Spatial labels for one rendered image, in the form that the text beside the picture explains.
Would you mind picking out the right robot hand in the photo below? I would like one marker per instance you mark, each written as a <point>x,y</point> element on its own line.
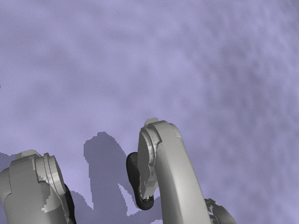
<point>220,214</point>

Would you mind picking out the left robot foot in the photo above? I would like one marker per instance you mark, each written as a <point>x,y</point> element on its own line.
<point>70,205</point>

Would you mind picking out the right robot foot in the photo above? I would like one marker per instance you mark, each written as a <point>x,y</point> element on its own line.
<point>134,179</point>

